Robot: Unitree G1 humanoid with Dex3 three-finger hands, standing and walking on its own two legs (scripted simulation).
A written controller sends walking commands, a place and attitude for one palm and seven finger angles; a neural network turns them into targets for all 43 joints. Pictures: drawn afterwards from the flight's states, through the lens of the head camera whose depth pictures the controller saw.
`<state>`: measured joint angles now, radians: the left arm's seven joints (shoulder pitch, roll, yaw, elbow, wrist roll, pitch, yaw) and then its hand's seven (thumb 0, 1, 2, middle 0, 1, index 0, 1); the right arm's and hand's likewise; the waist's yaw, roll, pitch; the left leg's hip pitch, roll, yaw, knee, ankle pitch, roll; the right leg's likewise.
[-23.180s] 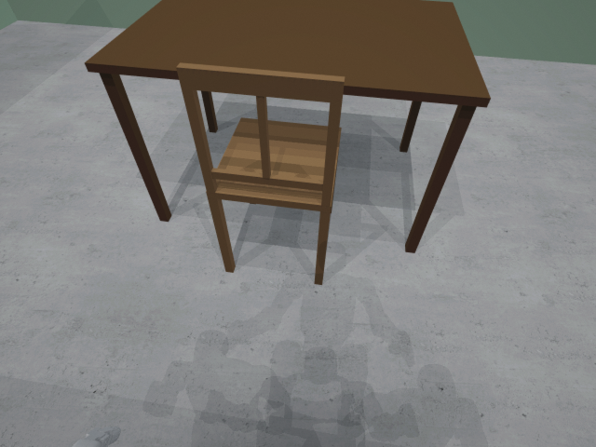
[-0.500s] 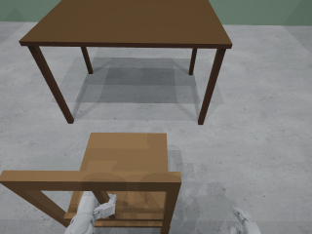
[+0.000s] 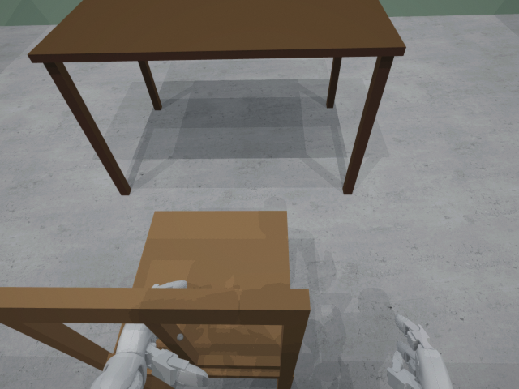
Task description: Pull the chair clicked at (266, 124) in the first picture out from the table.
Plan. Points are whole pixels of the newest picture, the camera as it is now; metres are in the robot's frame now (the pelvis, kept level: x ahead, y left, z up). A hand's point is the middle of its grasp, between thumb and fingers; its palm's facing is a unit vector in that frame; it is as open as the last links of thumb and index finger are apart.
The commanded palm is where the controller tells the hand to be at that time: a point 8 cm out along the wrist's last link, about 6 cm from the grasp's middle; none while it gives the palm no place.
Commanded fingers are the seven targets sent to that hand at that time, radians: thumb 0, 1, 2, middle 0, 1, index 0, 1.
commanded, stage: open the thumb and straighten the fingers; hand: left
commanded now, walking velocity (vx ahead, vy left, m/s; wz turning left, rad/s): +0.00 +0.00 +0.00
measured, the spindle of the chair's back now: (176, 341) +0.21 +0.15 -0.07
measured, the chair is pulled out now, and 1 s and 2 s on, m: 0.64 0.64 0.64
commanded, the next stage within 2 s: draw the fingers out of the gap in 0.16 s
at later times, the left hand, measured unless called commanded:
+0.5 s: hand (171, 370) +0.17 +0.14 -0.03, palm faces +0.02 -0.99 -0.14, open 17.4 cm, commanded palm +0.14 +0.19 -0.01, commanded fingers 0.00 -0.55 0.20 0.00 0.00 0.00 0.00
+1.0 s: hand out of the picture +0.10 +0.14 -0.03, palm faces +0.03 -0.99 -0.13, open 17.5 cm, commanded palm +0.06 +0.19 -0.01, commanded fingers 0.00 -0.55 0.20 0.00 0.00 0.00 0.00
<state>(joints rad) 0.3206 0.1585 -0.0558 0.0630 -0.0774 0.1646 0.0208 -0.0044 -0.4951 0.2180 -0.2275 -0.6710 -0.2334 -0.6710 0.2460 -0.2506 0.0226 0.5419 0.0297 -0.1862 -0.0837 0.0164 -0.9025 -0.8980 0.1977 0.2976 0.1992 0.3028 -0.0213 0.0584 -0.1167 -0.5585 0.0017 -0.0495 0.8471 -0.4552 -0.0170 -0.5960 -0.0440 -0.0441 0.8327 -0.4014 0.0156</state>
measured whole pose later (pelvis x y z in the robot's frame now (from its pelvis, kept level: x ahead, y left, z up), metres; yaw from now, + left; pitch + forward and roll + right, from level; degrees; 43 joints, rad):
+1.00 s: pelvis +0.00 +0.01 -0.02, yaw +1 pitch +12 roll -2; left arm 0.86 0.16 -0.13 -0.36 -0.01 0.17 0.03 -0.01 -0.53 0.20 0.00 0.00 -0.01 0.00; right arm 0.26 -0.20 0.00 0.44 0.04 -0.15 -0.12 0.02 -0.90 -0.90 0.20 0.30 0.20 0.30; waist 0.00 0.06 -0.19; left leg -0.69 0.00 -0.08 1.03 -0.54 -0.01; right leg -0.70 -0.05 -0.07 0.97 -0.48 0.03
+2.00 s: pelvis +0.00 +0.00 +0.02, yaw +1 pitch +0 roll -2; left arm 0.74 0.42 0.04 -0.38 -0.04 0.18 0.09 -0.01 -0.01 0.45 -0.08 -0.11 -0.35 -0.18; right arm 0.21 -0.20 0.07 0.63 0.03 -0.25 -0.15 0.02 -0.90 -0.90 0.20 0.30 0.20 0.30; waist 0.05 0.09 -0.02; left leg -0.28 0.03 -0.08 0.68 -0.40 -0.03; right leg -0.28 -0.02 -0.08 0.62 -0.33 0.01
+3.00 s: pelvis -0.01 -0.04 +0.03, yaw +3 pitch -3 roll +0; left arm 0.58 0.51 0.13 -0.34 -0.10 0.25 0.09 0.01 0.90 0.89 -0.21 -0.30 -0.39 -0.34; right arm 0.17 -0.25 0.04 0.61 0.10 -0.19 -0.12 0.02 -0.90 -0.90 0.20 0.30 0.20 0.30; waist 0.09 0.06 0.17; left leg -0.17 0.04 -0.11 0.52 -0.30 -0.08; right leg -0.20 -0.01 -0.12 0.55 -0.29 -0.04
